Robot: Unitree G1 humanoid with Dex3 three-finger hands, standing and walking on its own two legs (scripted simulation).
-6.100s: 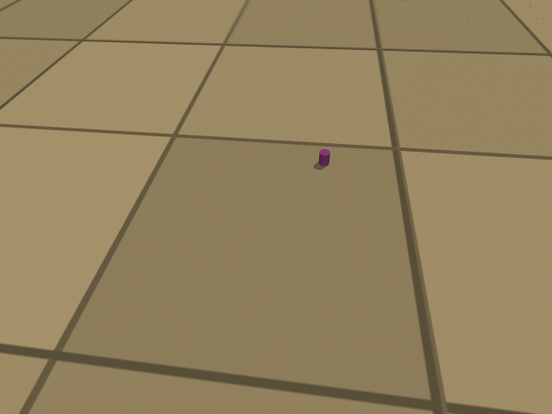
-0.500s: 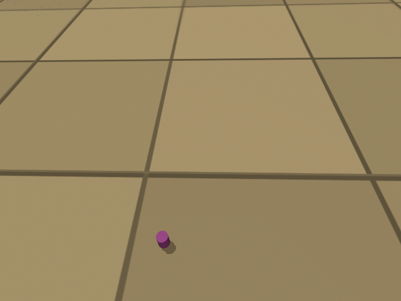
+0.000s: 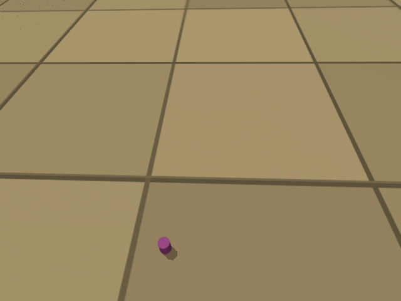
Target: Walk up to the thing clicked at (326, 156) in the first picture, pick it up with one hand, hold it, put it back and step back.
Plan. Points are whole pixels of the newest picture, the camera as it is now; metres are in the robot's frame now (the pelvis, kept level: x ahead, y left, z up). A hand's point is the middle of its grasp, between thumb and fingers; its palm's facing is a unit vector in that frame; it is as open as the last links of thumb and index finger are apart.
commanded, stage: walk up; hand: left
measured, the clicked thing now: (164, 245) +0.50 +0.22 -0.74
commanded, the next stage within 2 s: stand in 0.88 s
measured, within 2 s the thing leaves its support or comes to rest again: neither
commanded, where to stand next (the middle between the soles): +0.10 -0.02 m, yaw -1 degrees
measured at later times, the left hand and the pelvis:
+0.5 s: hand out of the picture +0.09 +0.25 -0.15, palm faces +0.02 -0.94 -0.33, open 7.4 cm; pelvis +0.00 +0.00 +0.00, yaw +1 degrees
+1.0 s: hand out of the picture +0.09 +0.25 -0.15, palm faces +0.02 -0.94 -0.34, open 7.4 cm; pelvis +0.01 +0.00 +0.01, yaw +1 degrees
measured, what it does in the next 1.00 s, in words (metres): stands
